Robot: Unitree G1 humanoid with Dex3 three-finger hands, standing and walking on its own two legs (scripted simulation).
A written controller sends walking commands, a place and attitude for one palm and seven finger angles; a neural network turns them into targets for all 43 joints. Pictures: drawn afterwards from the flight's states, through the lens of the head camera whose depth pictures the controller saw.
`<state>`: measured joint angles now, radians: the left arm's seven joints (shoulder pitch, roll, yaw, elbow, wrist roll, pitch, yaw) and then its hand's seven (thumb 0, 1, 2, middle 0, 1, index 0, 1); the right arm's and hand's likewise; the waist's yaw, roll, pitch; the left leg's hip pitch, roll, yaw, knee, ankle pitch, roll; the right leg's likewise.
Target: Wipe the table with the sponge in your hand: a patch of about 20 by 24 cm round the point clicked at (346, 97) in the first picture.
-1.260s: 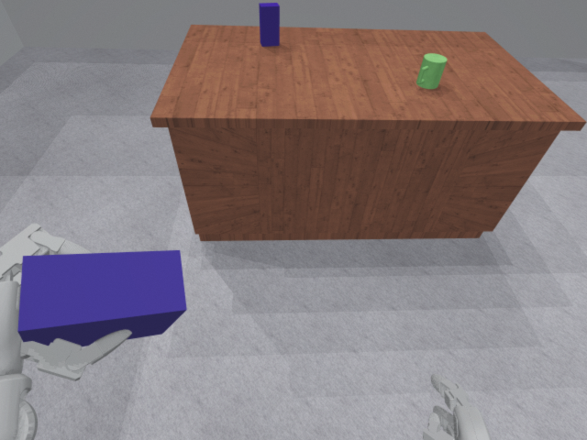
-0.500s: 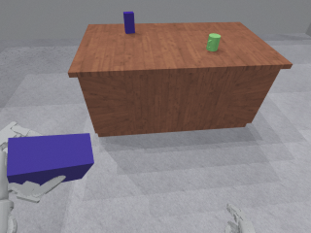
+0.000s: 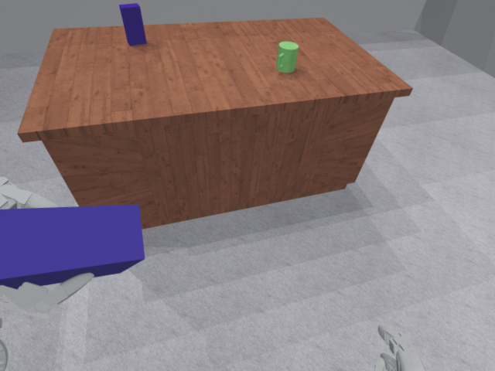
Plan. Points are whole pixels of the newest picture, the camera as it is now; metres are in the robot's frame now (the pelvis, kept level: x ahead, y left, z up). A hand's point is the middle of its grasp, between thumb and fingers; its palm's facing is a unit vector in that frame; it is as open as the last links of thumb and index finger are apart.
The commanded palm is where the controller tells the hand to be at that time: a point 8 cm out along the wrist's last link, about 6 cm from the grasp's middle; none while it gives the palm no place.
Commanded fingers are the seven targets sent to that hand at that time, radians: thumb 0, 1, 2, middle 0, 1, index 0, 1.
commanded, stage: walk to a spot facing it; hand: left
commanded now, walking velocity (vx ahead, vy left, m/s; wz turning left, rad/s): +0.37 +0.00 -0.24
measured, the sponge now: (91, 245) +0.22 +0.21 +0.16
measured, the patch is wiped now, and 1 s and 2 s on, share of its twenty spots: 0.00 0.00 0.00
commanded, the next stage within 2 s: take the last steps up to it in 0.50 s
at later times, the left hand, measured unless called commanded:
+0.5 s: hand (188, 148) +0.40 +0.12 +0.17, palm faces +0.27 -0.84 -0.48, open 10.3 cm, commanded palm +0.33 +0.19 +0.19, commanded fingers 0.00 0.10 1.30 -1.20 -1.60 -1.20 -1.60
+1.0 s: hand (193, 95) +0.52 +0.14 +0.19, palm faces +0.35 -0.87 -0.35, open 10.3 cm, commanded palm +0.45 +0.18 +0.19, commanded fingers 0.00 0.10 1.30 -1.20 -1.60 -1.20 -1.60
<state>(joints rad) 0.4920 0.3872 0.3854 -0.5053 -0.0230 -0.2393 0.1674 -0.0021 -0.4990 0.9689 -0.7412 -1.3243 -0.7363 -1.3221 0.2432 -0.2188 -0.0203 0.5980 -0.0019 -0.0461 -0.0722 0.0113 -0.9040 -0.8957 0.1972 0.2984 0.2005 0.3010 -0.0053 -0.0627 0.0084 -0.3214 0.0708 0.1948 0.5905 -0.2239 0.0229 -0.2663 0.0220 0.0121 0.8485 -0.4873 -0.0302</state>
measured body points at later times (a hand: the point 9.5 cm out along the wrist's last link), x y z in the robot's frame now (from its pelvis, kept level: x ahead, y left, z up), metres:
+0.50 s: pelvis +0.14 -0.07 +0.00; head +0.19 -0.10 +0.44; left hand +0.38 +0.17 +0.19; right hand +0.28 -0.33 -0.12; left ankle +0.10 +0.08 -0.62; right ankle +0.17 -0.14 -0.72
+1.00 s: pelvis +0.27 -0.08 +0.00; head +0.29 -0.07 +0.45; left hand +0.49 +0.18 +0.21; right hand +0.44 -0.29 -0.08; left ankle +0.34 +0.02 -0.72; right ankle +0.25 -0.21 -0.66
